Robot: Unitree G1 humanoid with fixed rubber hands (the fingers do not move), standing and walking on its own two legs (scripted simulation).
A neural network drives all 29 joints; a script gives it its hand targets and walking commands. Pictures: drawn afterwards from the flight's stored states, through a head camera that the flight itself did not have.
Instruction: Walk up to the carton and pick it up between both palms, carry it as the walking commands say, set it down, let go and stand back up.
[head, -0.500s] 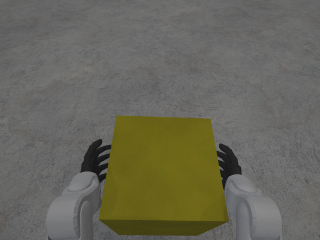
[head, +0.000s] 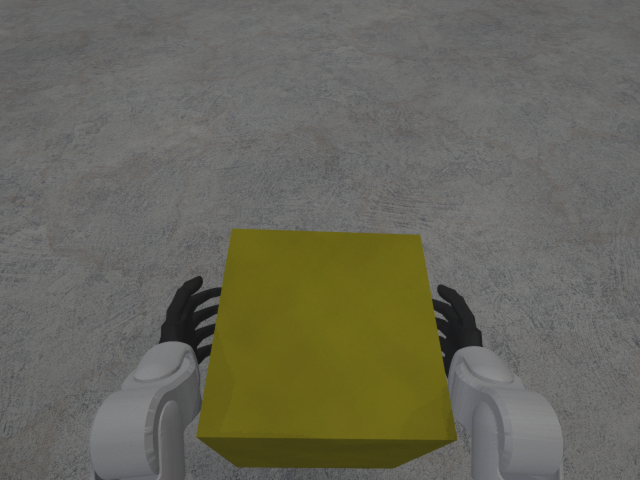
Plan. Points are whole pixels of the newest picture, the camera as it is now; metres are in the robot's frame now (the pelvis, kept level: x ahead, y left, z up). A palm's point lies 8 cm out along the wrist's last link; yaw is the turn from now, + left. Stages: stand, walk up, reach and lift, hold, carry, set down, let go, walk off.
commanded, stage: carry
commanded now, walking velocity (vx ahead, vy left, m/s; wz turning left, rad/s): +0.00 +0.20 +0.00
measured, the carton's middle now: (320, 361) +0.26 +0.01 +0.03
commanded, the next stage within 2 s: none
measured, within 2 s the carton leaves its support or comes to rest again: neither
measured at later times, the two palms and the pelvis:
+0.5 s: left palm (26, 413) +0.18 +0.29 +0.10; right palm (342, 416) +0.18 -0.01 +0.08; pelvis -0.06 +0.13 +0.00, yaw +0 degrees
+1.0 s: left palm out of the picture +0.11 +0.41 +0.10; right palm out of the picture +0.12 +0.12 +0.08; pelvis -0.13 +0.26 +0.00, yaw -1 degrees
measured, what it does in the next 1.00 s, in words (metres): steps to the left: left foot, then right foot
